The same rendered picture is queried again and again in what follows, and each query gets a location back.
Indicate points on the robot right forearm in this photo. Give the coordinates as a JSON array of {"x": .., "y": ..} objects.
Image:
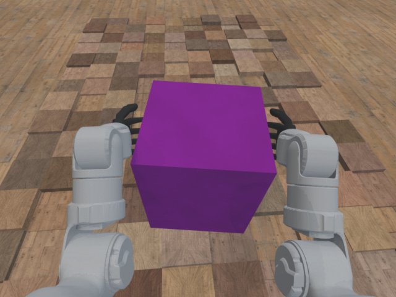
[{"x": 311, "y": 162}]

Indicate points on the robot left forearm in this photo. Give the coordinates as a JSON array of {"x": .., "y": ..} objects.
[{"x": 97, "y": 158}]

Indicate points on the left robot upper arm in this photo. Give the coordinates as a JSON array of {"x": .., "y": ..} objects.
[{"x": 93, "y": 265}]

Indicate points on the left robot hand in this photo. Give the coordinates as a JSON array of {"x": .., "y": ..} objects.
[{"x": 120, "y": 119}]

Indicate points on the right robot upper arm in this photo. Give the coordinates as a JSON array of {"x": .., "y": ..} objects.
[{"x": 313, "y": 269}]

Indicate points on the carton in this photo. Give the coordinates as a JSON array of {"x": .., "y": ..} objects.
[{"x": 203, "y": 159}]

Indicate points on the right robot hand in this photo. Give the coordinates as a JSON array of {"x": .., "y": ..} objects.
[{"x": 281, "y": 115}]

